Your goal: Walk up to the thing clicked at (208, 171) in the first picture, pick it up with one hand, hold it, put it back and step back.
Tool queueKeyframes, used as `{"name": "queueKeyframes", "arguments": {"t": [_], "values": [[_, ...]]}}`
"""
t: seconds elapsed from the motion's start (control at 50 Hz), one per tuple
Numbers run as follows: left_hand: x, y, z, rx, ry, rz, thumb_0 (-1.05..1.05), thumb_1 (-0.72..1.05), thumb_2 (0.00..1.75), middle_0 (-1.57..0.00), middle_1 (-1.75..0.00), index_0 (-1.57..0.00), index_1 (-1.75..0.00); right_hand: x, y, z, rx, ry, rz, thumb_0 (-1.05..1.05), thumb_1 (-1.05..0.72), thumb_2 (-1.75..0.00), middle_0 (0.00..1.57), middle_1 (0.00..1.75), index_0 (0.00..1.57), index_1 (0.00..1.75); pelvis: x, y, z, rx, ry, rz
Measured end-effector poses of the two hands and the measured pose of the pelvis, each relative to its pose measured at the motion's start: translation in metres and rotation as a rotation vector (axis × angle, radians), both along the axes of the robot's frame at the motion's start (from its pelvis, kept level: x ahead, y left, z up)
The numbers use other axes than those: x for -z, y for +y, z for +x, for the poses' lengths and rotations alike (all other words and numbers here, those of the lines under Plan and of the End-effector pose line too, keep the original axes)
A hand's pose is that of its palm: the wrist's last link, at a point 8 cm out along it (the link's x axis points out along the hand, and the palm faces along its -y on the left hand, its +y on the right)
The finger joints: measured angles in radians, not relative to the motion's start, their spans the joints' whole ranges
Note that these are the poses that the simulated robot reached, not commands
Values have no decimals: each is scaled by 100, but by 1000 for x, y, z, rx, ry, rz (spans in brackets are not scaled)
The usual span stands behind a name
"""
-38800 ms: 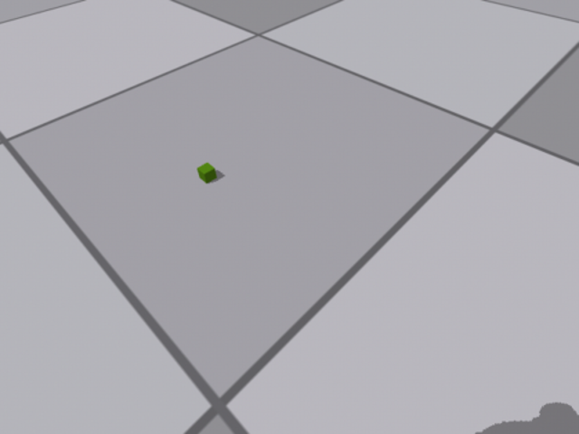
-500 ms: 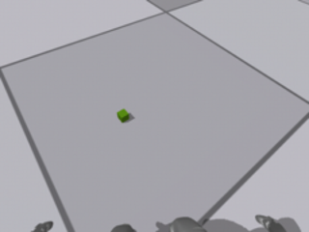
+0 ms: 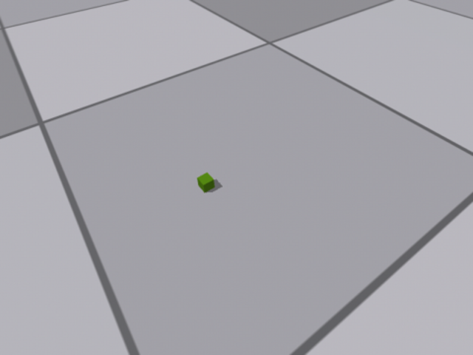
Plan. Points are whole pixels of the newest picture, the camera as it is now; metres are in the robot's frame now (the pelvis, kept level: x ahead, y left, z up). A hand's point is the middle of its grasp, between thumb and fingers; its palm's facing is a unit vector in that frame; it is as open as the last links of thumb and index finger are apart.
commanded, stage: step back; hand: left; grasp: from above
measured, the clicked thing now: (206, 182) +1.08 +0.20 -0.73
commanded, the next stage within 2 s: stand in 0.78 s
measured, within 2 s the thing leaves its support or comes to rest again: neither
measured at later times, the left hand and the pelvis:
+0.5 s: hand out of the picture +0.11 +0.27 -0.15, palm faces +0.03 -0.93 -0.36, open 7.3 cm; pelvis +0.04 +0.01 +0.00, yaw +1 degrees
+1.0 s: hand out of the picture +0.15 +0.25 -0.13, palm faces -0.03 -0.94 -0.34, open 7.3 cm; pelvis +0.05 +0.00 +0.02, yaw -1 degrees
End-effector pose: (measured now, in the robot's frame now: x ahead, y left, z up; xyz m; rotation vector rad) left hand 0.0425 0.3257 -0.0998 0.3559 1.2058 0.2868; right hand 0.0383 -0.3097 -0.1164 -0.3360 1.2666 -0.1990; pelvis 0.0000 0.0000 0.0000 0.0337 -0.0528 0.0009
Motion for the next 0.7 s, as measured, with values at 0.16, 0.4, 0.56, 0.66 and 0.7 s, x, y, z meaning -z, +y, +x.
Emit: {"name": "queueKeyframes", "arguments": {"t": [0.16,0.4,0.56,0.66,0.7], "values": [[-2,-18,33,52,-54,-17,1,91,90,-20,-30,-21,-30,-5,-9,6,18,-49,9,1,-90,-90,21,30,21,30,-2,-15,4,8,2,-34],[3,-24,45,11,-63,-53,1,90,90,-20,-30,-21,-30,-9,-9,63,-48,-58,-26,1,-90,-90,20,30,21,30,-3,-4,30,-33,5,-35],[16,-9,63,7,-3,-58,1,90,90,-20,-30,-21,-30,-11,17,95,-49,-100,-11,1,-90,-90,20,30,21,30,-1,4,42,2,13,-30],[11,-12,71,24,3,-57,1,91,90,-20,-30,-21,-30,-12,24,115,-37,-124,19,1,-90,-90,21,30,21,30,-7,2,47,9,16,-41],[8,-14,75,26,2,-57,1,91,90,-20,-30,-21,-30,-13,26,122,-35,-135,28,1,-90,-90,21,30,21,30,-9,2,49,11,16,-39]]}}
